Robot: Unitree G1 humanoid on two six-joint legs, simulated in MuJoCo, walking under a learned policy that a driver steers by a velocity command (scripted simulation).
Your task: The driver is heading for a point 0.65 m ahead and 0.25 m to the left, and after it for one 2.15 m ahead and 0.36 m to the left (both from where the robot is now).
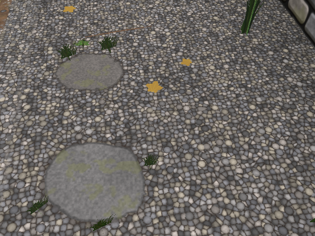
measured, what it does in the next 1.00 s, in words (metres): walks ahead, turning left: right foot, then left foot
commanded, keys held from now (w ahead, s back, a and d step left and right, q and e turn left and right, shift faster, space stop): w+q+shift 0.58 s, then w+e+shift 0.42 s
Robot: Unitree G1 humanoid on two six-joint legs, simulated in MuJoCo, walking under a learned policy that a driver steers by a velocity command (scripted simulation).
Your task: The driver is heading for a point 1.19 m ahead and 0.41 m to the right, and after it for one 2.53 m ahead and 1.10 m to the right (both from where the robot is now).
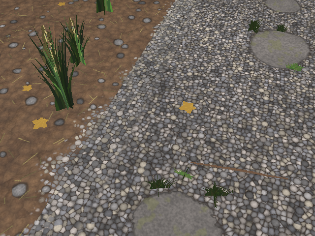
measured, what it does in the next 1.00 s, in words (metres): walks ahead, turning right: right foot, then left foot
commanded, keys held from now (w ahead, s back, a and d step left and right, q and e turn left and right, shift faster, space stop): w+e+shift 0.56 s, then w+shift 0.32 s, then shift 0.12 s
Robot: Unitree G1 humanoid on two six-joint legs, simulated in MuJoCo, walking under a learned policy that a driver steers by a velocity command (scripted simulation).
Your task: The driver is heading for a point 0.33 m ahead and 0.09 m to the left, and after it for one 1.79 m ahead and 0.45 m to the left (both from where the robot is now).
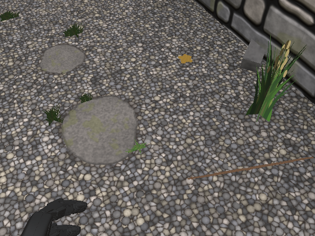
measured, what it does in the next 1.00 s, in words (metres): walks ahead, turning left: right foot, then left foot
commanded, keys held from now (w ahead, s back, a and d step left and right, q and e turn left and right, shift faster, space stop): shift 0.02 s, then q+shift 0.60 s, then shift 0.20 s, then e+shift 0.18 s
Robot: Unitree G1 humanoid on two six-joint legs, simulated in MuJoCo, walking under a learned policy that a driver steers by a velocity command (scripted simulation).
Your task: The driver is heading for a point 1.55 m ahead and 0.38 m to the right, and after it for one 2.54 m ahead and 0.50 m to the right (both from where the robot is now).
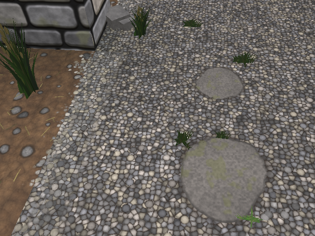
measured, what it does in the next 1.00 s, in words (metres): steps on the spot, turning right: left foot, then right foot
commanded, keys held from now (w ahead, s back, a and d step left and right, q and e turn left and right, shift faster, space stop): e+shift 0.44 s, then shift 0.28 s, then q+shift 0.28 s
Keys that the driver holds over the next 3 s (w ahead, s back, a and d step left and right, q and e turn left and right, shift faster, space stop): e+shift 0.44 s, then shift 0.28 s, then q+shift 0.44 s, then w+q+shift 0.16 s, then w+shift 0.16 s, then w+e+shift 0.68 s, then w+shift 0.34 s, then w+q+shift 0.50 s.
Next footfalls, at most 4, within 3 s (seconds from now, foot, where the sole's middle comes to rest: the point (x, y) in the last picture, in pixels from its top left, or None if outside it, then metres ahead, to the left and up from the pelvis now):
0.32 left None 0.05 0.10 -0.77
0.72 right None -0.06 -0.09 -0.77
1.18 left None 0.01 0.11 -0.77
1.76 right None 0.44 -0.09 -0.77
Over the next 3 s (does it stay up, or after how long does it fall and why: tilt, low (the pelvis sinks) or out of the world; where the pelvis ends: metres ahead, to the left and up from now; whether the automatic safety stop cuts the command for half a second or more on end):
stays up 1.34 -0.43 -0.02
